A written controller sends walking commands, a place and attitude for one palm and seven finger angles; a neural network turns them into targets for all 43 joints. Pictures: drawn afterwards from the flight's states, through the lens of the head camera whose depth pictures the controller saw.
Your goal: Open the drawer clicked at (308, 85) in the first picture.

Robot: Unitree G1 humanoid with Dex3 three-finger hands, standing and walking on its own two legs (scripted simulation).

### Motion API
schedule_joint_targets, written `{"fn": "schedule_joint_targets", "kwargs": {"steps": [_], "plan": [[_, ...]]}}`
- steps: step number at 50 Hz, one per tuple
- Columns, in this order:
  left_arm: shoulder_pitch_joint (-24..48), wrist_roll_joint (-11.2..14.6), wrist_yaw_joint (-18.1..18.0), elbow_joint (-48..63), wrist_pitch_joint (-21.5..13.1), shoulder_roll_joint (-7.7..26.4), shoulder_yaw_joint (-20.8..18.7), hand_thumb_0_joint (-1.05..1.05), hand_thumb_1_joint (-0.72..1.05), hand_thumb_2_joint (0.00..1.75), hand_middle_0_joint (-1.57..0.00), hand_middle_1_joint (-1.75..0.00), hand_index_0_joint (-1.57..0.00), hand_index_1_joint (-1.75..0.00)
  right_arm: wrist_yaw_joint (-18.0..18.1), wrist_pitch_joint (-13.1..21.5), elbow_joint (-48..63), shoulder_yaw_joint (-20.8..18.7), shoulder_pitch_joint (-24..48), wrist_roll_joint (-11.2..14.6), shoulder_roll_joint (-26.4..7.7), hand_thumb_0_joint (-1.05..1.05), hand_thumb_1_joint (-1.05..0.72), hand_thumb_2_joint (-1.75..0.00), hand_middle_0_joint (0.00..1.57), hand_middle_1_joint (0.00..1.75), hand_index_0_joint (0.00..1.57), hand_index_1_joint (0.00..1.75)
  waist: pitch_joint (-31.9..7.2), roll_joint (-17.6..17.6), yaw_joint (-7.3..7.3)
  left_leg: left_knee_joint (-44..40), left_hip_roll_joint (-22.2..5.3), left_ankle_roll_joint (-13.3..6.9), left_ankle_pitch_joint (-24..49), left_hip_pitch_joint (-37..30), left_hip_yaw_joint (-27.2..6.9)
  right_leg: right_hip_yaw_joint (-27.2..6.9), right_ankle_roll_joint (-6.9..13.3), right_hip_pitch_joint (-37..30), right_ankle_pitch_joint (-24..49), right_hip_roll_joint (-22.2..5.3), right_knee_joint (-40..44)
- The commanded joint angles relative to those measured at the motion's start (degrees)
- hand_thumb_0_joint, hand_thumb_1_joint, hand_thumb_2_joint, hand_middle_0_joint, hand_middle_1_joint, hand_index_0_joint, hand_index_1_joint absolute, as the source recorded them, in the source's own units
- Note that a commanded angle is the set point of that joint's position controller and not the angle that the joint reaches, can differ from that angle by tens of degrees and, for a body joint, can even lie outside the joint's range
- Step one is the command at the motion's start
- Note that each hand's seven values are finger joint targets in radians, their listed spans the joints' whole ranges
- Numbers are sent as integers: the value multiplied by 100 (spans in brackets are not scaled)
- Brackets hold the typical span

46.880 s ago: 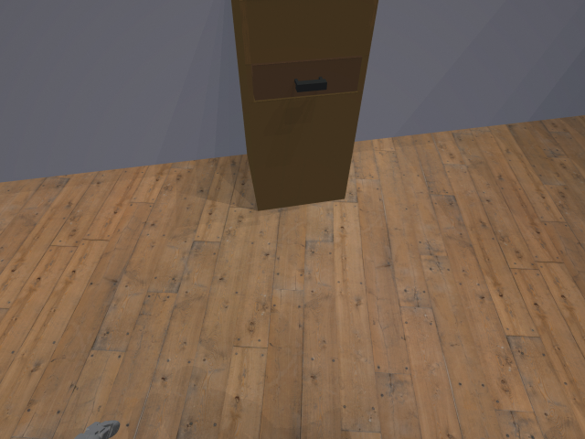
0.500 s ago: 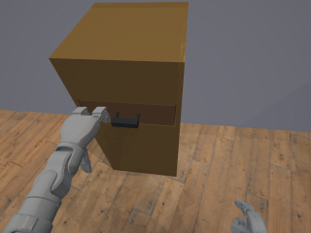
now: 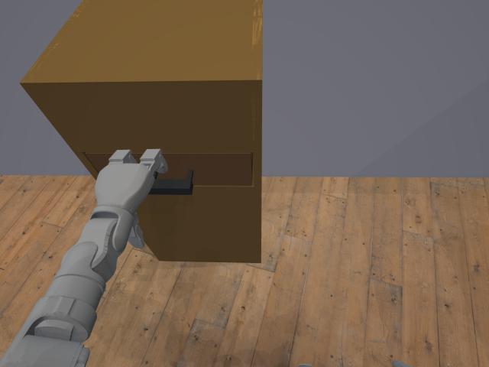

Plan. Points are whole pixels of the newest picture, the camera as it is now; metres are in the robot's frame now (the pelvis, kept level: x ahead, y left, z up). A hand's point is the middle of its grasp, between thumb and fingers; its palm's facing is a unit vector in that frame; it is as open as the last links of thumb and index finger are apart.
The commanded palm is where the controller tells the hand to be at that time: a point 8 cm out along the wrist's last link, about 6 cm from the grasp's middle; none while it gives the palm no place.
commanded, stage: move the hooked fingers above the handle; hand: left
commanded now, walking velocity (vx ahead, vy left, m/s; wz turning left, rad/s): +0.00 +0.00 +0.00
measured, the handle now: (171, 179) +0.53 +0.21 -0.11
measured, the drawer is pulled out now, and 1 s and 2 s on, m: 0.00 0.00 0.00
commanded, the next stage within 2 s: none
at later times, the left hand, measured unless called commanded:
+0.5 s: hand (148, 190) +0.43 +0.22 -0.02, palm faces +0.00 -0.03 -1.00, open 13.8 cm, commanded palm +0.42 +0.22 +0.03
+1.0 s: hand (160, 185) +0.47 +0.21 -0.05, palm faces -0.03 -0.01 -1.00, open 13.7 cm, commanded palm +0.45 +0.22 +0.00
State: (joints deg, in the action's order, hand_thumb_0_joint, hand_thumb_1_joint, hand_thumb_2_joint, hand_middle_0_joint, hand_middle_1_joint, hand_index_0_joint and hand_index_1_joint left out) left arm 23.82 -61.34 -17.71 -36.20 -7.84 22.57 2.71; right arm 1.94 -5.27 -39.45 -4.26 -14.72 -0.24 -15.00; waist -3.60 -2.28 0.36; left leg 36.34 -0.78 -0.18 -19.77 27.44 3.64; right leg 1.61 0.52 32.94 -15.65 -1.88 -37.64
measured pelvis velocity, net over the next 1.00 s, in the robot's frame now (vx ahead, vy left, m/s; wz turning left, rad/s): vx -0.02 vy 0.02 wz -0.02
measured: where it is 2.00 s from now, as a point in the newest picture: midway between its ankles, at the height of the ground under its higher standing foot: outside the picture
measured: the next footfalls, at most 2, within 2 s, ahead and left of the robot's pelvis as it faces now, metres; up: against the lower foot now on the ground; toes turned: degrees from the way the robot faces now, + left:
none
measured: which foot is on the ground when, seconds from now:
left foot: down 0.00-1.00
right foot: down 0.00-1.00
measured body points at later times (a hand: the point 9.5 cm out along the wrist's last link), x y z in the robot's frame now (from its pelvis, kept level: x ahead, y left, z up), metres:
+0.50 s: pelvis -0.01 +0.01 -0.02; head +0.09 -0.01 +0.42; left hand +0.43 +0.22 +0.04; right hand +0.05 -0.27 -0.16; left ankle -0.02 +0.12 -0.72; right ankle +0.03 -0.11 -0.72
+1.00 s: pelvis -0.02 +0.02 -0.05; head +0.11 +0.01 +0.39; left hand +0.46 +0.21 +0.00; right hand -0.02 -0.25 -0.18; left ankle -0.03 +0.12 -0.72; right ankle +0.03 -0.11 -0.72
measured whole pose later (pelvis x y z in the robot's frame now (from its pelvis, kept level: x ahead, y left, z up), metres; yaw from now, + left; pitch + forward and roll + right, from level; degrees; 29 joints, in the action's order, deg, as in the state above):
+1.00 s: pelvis -0.02 +0.02 -0.05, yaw -1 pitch +23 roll -1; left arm 45.3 -64.7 -26.9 -63.0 -1.3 23.6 0.0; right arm -1.5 -6.5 -42.3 -3.7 -19.3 -2.8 -15.1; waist -8.9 -3.6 7.1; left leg 56.0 -1.6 -2.0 -26.9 52.3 4.3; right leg 0.4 -1.1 56.6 -19.7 -1.7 -53.0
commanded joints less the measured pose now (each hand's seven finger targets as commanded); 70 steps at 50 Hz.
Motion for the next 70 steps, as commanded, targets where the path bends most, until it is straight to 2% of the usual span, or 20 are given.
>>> {"fn": "schedule_joint_targets", "kwargs": {"steps": [1,4,9,14,19,26,28,31,35,38,41,44,46,49,50,54,58,64,67,70], "plan": [[2212,-61,-570,385,199,1435,-707,0,-50,30,-30,-120,-30,-120,-25,190,524,-234,-93,-23,-689,0,-90,-90,20,30,20,30,-1950,320,29,-161,298,-160,1629,-78,-90,-51,178,-1311,1509,261,190],[2548,-123,-604,170,381,1345,-482,0,-50,30,-30,-120,-30,-120,-44,189,509,-250,-214,-21,-704,0,-90,-90,20,30,20,30,-2260,135,67,-107,301,-164,1712,-111,-46,-72,174,-1328,1662,257,134],[2854,-10,-393,-223,341,996,-135,0,-50,30,-30,-120,-30,-120,-10,173,474,-285,-365,-17,-729,0,-90,-90,20,30,20,30,-2296,537,291,11,283,-214,1568,-60,-69,-88,119,-1198,1624,266,166],[2966,-100,-421,-451,-9,1430,-512,0,-50,30,-30,-120,-30,-120,33,149,401,-254,-499,-76,-748,0,-90,-90,20,30,20,30,-2288,521,259,198,303,-233,1464,290,-100,-136,127,-1049,1590,244,-16],[3185,-320,-851,-584,-73,1642,-748,0,-50,30,-30,-120,-30,-120,-75,134,331,-259,-561,-163,-730,0,-90,-90,20,30,20,30,-2587,-51,211,510,306,-186,1643,501,-126,-98,197,-606,1586,278,-395],[3695,-257,-1000,-1339,358,1258,-396,0,-50,30,-30,-120,-30,-120,-183,136,187,-324,-775,-185,-818,0,-90,-90,20,30,20,30,-2641,311,571,767,269,-198,1425,818,-146,-54,144,-250,1436,314,-478],[3894,-251,-917,-1356,382,1457,-432,0,-50,30,-30,-120,-30,-120,-164,137,170,-318,-870,-185,-867,0,-90,-90,20,30,20,30,-2869,249,571,817,278,-216,1338,832,-163,-88,133,-265,1365,306,-527],[4479,-241,-785,-1323,219,1401,-270,0,-50,30,-30,-120,-30,-120,-101,174,108,-308,-951,-213,-878,0,-90,-90,20,30,20,30,-2870,206,770,945,269,-243,1129,926,-253,-93,136,49,1100,302,-593],[4778,-314,-802,-1425,-37,1451,-289,0,-50,30,-30,-120,-30,-120,-88,240,23,-300,-1099,-265,-900,0,-90,-90,20,30,20,30,-2935,-49,843,1192,225,-229,1032,959,-376,-25,169,673,750,318,-836],[4876,-401,-956,-1625,-20,1576,-420,0,-50,30,-30,-120,-30,-120,-142,247,-27,-277,-1189,-317,-919,0,-90,-90,20,30,20,30,-3074,-340,818,1378,205,-183,1221,1054,-443,38,203,1003,736,334,-1090],[4675,-394,-1124,-1748,199,1849,-738,0,-50,30,-30,-120,-30,-120,-226,172,9,-263,-1201,-355,-955,0,-90,-90,20,30,20,30,-3415,-401,647,1453,181,-112,1710,978,-470,104,216,900,1009,365,-1272],[4332,-354,-1178,-1730,515,1687,-663,0,-50,30,-30,-120,-30,-120,-306,66,92,-273,-1203,-336,-958,0,-90,-90,20,30,20,30,-3642,-505,523,1444,137,-54,2198,748,-425,131,201,708,1338,392,-1281],[4169,-299,-1154,-1763,700,1617,-667,0,-50,30,-30,-120,-30,-120,-325,-9,109,-281,-1198,-311,-969,0,-90,-90,20,30,20,30,-3609,-151,551,1406,112,-77,2312,747,-426,147,174,537,1473,403,-1207],[4362,-237,-1055,-1755,876,1616,-504,0,-50,30,-30,-120,-30,-120,-262,-65,127,-247,-1135,-222,-1003,0,-90,-90,20,30,20,30,-3085,264,673,1158,132,-167,1449,1095,-351,81,117,353,1089,378,-931],[4545,-230,-996,-1659,846,1539,-372,0,-50,30,-30,-120,-30,-120,-226,-45,147,-246,-1120,-202,-986,0,-90,-90,20,30,20,30,-3011,284,758,1099,142,-198,1202,1115,-341,48,108,347,942,372,-839],[4693,-163,-762,-1204,428,1619,-381,0,-50,30,-30,-120,-30,-120,-107,35,135,-259,-1169,-224,-963,0,-90,-90,20,30,20,30,-3290,1,743,1074,150,-220,1216,726,-372,-1,139,329,880,350,-785],[4649,-229,-764,-1409,149,1323,-189,0,-50,30,-30,-120,-30,-120,-80,122,36,-246,-1214,-234,-913,0,-90,-90,20,30,20,30,-2754,-139,821,1108,107,-182,1112,757,-469,78,178,870,583,355,-824],[4256,-246,-950,-1890,335,1178,-208,0,-50,30,-30,-120,-30,-120,-199,101,80,-233,-1189,-251,-895,0,-90,-90,20,30,20,30,-2708,-143,739,1227,155,-156,1341,1025,-355,77,197,806,872,368,-923],[4109,-280,-973,-1868,451,1598,-510,0,-50,30,-30,-120,-30,-120,-213,47,140,-212,-1164,-245,-939,0,-90,-90,20,30,20,30,-2967,-9,601,1263,190,-170,1425,1168,-310,33,181,472,1109,358,-1007],[4404,-299,-988,-1388,390,1683,-524,0,-50,30,-30,-120,-30,-120,-184,41,200,-237,-1121,-250,-912,0,-90,-90,20,30,20,30,-3278,-69,639,1307,204,-198,1555,1061,-263,-33,156,220,1392,343,-995]]}}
